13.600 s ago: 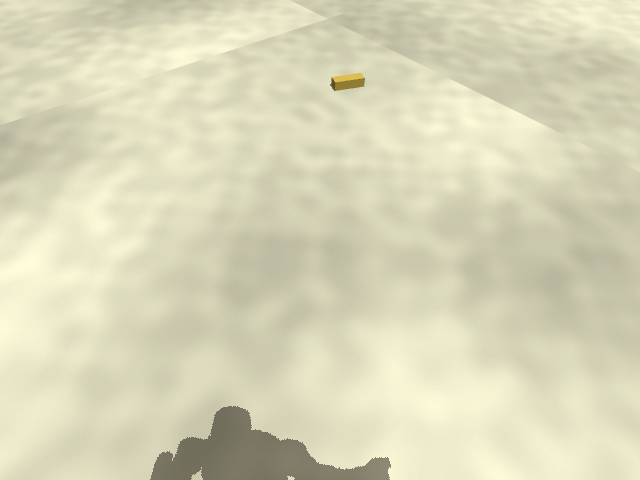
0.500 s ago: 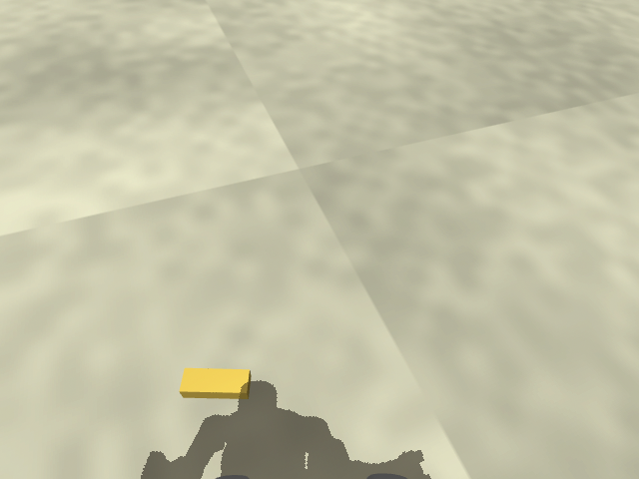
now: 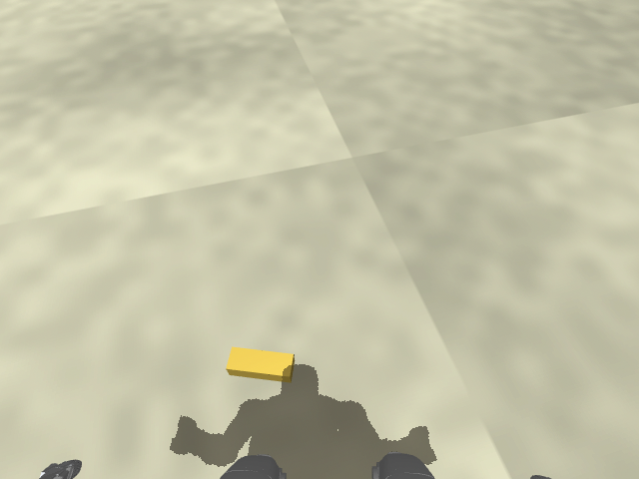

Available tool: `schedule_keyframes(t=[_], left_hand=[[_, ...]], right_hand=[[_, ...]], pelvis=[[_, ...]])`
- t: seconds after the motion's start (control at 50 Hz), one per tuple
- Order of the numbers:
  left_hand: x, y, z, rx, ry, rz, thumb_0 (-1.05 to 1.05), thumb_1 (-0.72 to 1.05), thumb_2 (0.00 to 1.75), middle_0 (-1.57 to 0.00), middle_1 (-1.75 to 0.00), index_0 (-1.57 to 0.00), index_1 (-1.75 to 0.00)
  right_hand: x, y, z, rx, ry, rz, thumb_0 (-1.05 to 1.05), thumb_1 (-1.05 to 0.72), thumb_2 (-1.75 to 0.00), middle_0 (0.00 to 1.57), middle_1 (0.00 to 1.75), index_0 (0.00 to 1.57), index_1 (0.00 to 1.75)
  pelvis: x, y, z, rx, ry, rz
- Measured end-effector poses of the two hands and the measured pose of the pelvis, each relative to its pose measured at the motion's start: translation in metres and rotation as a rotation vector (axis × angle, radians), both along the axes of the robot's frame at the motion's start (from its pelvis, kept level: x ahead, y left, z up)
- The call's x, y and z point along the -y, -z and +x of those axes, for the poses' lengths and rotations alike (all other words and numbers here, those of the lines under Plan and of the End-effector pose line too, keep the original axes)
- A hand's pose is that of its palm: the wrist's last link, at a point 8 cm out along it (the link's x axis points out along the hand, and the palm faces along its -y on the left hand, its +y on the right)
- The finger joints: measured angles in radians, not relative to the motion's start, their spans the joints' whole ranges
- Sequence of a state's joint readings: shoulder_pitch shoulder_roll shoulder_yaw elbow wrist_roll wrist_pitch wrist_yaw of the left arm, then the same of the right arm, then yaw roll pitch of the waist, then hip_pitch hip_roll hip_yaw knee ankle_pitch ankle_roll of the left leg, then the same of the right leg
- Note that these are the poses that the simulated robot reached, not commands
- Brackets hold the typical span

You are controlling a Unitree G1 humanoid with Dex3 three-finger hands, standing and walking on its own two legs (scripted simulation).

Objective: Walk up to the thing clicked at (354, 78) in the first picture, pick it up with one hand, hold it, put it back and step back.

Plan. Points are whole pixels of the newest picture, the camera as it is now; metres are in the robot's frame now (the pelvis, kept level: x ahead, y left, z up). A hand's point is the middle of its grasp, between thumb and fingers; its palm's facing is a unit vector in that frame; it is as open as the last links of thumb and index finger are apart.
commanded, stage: stand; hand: left
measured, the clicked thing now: (261, 364) +0.49 +0.21 -0.71
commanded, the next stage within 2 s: none
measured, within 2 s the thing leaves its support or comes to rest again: neither
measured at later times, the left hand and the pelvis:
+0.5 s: hand out of the picture +0.11 +0.25 -0.12, palm faces -0.03 -0.94 -0.33, open 7.4 cm; pelvis +0.02 +0.00 +0.03, yaw -1 degrees
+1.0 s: hand out of the picture +0.10 +0.26 -0.12, palm faces -0.03 -0.94 -0.34, open 7.4 cm; pelvis +0.02 +0.00 +0.04, yaw -1 degrees
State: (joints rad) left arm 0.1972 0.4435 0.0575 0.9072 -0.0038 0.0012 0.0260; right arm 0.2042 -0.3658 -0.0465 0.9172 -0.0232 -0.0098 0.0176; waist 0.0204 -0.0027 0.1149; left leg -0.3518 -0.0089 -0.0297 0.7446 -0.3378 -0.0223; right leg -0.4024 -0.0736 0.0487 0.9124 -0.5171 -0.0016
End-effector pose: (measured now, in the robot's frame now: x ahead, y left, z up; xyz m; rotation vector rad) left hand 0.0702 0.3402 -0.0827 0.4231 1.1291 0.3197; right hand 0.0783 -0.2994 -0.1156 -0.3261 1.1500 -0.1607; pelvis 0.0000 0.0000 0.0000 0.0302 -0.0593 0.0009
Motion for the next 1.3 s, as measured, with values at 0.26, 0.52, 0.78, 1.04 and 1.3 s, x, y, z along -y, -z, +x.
schedule_keyframes(t=[0.26, 0.52, 0.78, 1.04, 1.3], left_hand=[[0.053, 0.016, -0.013, -0.110, 0.030, -0.177, 0.00, 0.90, 0.90, -0.21, -0.30, -0.21, -0.30], [0.040, 0.001, 0.037, -0.039, 0.047, -0.163, 0.00, 0.90, 0.90, -0.21, -0.30, -0.21, -0.30], [0.029, -0.009, 0.040, -0.049, 0.039, -0.134, 0.00, 0.90, 0.90, -0.21, -0.30, -0.21, -0.30], [0.036, -0.001, 0.019, -0.119, 0.016, -0.152, 0.00, 0.90, 0.90, -0.21, -0.30, -0.21, -0.30], [0.041, -0.001, 0.030, -0.112, 0.015, -0.154, 0.00, 0.90, 0.90, -0.21, -0.30, -0.21, -0.30]], right_hand=[[0.010, -0.028, 0.009, -0.003, 0.053, -0.015, 0.00, -0.90, -0.90, 0.21, 0.30, 0.20, 0.30], [-0.002, -0.038, 0.013, -0.031, 0.071, -0.014, 0.00, -0.90, -0.90, 0.20, 0.30, 0.20, 0.30], [-0.009, -0.035, 0.018, -0.040, 0.065, 0.009, 0.00, -0.90, -0.90, 0.21, 0.30, 0.20, 0.30], [-0.004, -0.035, 0.015, -0.074, 0.066, 0.002, 0.00, -0.90, -0.90, 0.21, 0.30, 0.20, 0.30], [-0.001, -0.035, 0.025, -0.074, 0.065, -0.001, 0.00, -0.90, -0.90, 0.20, 0.30, 0.20, 0.30]], pelvis=[[0.004, -0.023, 0.008, -0.010, 0.003, -0.023], [-0.003, -0.035, 0.016, -0.002, 0.016, -0.032], [-0.005, -0.038, 0.017, -0.011, 0.016, -0.029], [-0.003, -0.039, 0.021, -0.026, 0.015, -0.029], [0.000, -0.039, 0.030, -0.029, 0.012, -0.030]])
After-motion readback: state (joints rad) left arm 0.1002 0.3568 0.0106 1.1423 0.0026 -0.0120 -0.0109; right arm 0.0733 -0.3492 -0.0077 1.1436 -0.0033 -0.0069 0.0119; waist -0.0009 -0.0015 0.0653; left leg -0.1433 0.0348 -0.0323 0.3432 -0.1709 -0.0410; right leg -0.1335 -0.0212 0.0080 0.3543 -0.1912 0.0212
